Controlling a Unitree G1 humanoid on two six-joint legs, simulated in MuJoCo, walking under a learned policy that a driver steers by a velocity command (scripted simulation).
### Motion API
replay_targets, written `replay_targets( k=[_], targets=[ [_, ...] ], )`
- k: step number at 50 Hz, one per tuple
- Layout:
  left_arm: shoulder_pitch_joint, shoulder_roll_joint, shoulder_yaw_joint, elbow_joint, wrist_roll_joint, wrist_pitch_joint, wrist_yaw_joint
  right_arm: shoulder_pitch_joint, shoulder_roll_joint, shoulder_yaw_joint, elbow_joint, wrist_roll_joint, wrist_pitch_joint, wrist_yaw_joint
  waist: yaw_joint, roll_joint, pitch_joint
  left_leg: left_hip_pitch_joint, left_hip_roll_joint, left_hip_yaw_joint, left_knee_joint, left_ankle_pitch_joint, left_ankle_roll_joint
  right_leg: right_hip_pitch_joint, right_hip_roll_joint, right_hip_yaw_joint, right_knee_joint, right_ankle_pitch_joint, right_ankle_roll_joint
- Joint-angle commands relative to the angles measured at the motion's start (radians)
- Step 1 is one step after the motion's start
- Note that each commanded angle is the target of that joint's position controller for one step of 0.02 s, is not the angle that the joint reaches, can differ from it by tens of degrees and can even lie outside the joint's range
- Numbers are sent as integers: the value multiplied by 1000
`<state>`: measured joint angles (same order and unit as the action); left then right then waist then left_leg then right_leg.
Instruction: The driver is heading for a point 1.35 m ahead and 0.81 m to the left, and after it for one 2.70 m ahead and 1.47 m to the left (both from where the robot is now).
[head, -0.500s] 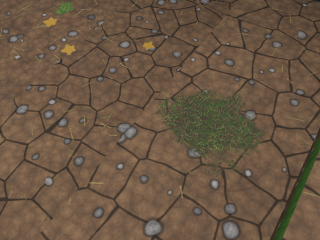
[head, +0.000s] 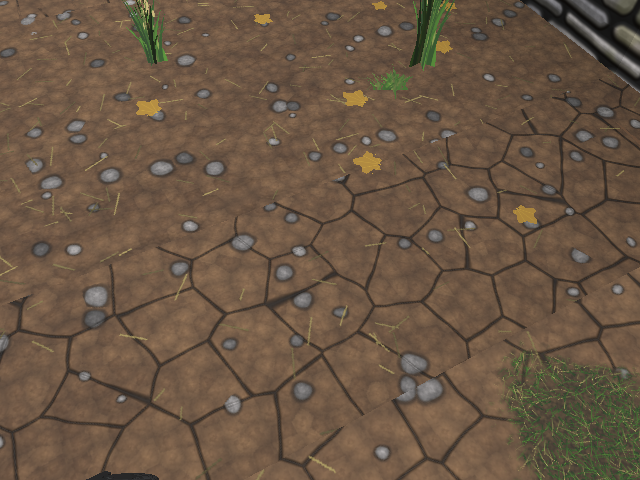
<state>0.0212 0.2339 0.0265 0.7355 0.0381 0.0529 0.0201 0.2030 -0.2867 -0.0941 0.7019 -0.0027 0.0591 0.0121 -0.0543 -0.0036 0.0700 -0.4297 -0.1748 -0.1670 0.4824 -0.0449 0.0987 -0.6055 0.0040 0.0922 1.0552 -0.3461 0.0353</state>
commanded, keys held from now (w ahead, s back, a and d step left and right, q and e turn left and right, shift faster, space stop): q+shift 0.56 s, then w+q+shift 0.18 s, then w+shift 0.04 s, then w+e+shift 0.22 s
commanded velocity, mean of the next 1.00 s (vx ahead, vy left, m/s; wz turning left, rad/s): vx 0.25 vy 0.00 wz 0.80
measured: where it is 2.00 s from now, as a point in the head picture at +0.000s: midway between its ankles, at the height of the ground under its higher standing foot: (74, 401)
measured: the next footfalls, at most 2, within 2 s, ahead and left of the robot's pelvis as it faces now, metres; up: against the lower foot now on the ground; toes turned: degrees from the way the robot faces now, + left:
right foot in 0.26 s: +0.14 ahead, -0.14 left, +0.00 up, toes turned +24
left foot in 0.82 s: -0.01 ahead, +0.04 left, +0.00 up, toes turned +52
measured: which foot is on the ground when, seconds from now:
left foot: down 0.00-0.28, up 0.30-0.80, down 0.82-1.00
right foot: up 0.00-0.24, down 0.26-0.80, up 0.82-1.00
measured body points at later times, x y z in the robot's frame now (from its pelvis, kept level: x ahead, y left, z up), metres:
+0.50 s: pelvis +0.05 -0.08 +0.02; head +0.09 -0.09 +0.46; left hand +0.06 +0.24 -0.06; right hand +0.30 -0.29 -0.10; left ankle -0.02 +0.04 -0.63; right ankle +0.11 -0.15 -0.73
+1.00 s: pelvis +0.09 +0.05 +0.01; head +0.09 +0.07 +0.46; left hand -0.06 +0.28 -0.12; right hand +0.36 -0.06 -0.10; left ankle -0.03 +0.01 -0.73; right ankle +0.24 -0.01 -0.65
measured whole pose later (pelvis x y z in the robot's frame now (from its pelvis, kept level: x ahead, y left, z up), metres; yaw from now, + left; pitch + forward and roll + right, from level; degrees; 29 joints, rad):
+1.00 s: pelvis +0.09 +0.05 +0.01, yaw +47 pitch +1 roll +0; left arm 0.32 0.30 0.05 0.76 0.01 0.01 -0.07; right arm 0.30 -0.28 0.00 0.73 -0.03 -0.02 0.02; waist 0.03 -0.03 0.00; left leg -0.01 -0.05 0.10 0.38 -0.39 0.07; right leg -0.65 -0.03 0.03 1.11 -0.20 -0.01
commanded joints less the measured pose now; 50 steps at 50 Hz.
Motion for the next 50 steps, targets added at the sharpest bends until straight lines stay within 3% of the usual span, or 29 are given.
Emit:
replay_targets(
  k=[1,9,12,13,14,15,16,18,20,24,28,30,32,34,38,39,40,41,42,43,44,46,47,50],
  targets=[
    [20,108,31,-56,-9,1,-1,34,-188,-55,-75,2,10,-2,-2,115,-138,208,224,-410,-231,-412,20,-43,23,14,-117,32,13],
    [26,135,32,-66,-27,-32,5,10,-209,-62,-105,-19,11,23,-11,164,-137,178,190,-525,-223,-469,36,145,95,29,-362,7,-38],
    [131,162,41,-49,-37,-40,23,-38,-208,-56,-119,-18,2,31,46,192,-134,47,146,-553,-236,-520,-24,395,104,25,-588,16,-59],
    [178,191,50,-41,-34,-44,36,-31,-199,-52,-113,-8,-7,28,73,163,-139,-23,96,-512,-200,-577,-72,512,58,38,-713,36,-67],
    [187,266,67,-59,-33,-44,48,50,-152,-43,-98,5,-15,17,49,16,-192,-74,24,-380,6,-625,-118,606,-131,193,-807,-132,-90],
    [112,360,74,-98,-3,-44,36,51,-128,-44,-122,18,-16,12,40,-273,-179,-217,-129,-53,355,-560,-148,580,-392,511,-917,-244,-204],
    [40,274,55,-109,-6,-40,28,20,-238,-65,-90,-35,-21,8,27,-69,-98,-239,-19,-25,521,-414,-151,443,-349,392,-918,-117,-211],
    [3,181,29,-124,-5,-38,16,62,-195,-51,-88,-34,-7,38,-12,-90,-105,-165,23,13,709,-320,-130,360,-253,168,-817,131,-203],
    [14,159,19,-149,-13,-37,13,108,-181,-37,-66,-26,10,56,-6,-127,-92,-198,52,74,862,-289,-124,365,-208,43,-785,263,-205],
    [194,194,34,-111,-9,-38,13,-3,-150,-10,-106,-12,21,60,78,-129,-82,-287,123,138,707,-298,-156,557,-231,-39,-720,506,-208],
    [235,215,52,-101,-11,-38,0,-60,-116,8,-135,-1,30,68,92,-173,-114,-205,173,190,551,-319,-159,584,-283,-112,-681,613,-213],
    [267,238,66,-99,-2,-45,-17,-111,-126,12,-158,-4,37,78,121,-193,-139,-149,202,210,476,-316,-128,549,-323,-91,-779,95,-195],
    [268,271,81,-104,-2,-47,-25,-176,-148,7,-189,-5,44,99,131,-205,-98,-144,216,225,407,-355,-104,528,-372,-38,-873,-266,-173],
    [278,278,88,-101,-6,-53,-28,-224,-138,11,-199,-7,41,114,137,-155,-68,-120,220,240,341,-378,-80,533,-401,-51,-897,-306,-151],
    [277,271,90,-84,-16,-52,-34,-202,-95,30,-175,-11,20,109,111,-117,-53,97,187,293,150,-403,-17,461,-379,-209,-841,-175,-99],
    [255,264,87,-80,-22,-45,-34,-124,-81,35,-141,-18,12,101,65,-90,-50,224,161,315,59,-350,1,386,-350,-277,-768,-145,-86],
    [229,232,74,-79,-22,-40,-33,44,-82,34,-68,-28,-1,83,-14,-13,-78,459,118,314,-36,-323,20,229,-292,-354,-605,-65,-66],
    [205,136,42,-89,-16,-41,-41,264,-147,13,19,-30,-17,55,-127,261,-132,720,237,76,-127,-476,57,-15,-185,-432,-195,-77,-48],
    [150,59,17,-171,-8,-46,-56,274,-263,4,-19,-8,-27,28,-113,448,-114,813,512,-363,-221,-574,131,-398,-55,-331,97,-318,-21],
    [58,144,33,-195,7,-51,-58,253,-258,2,-36,-8,-28,6,-143,215,-56,734,576,-376,-257,-421,177,-508,-86,-180,147,-172,-26],
    [58,175,43,-178,-14,-60,-65,241,-209,21,-15,-24,-35,-6,-111,159,-29,710,523,-242,-211,-291,153,-486,-111,-119,171,-85,-41],
    [197,202,52,-92,-18,-74,-80,138,-161,43,-22,-30,-60,-13,-7,121,-31,584,413,-11,-215,-127,56,-329,-81,-44,123,59,-49],
    [245,214,57,-58,-19,-67,-90,90,-150,50,-31,-31,-78,-11,27,138,-10,482,376,71,-249,-73,22,-234,-53,-38,93,118,-48],
    [233,176,49,-33,-43,-50,-94,85,-140,50,-3,-30,-115,-2,58,120,51,391,362,179,-309,85,-19,-199,-22,-41,34,251,-56]
  ],
)
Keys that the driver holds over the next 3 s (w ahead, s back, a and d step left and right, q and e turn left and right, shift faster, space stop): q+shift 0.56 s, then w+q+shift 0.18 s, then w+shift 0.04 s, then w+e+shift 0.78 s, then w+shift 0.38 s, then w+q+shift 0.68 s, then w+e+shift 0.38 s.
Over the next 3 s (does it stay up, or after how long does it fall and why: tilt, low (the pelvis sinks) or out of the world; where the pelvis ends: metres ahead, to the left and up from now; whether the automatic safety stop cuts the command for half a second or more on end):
stays up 1.53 0.91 -0.20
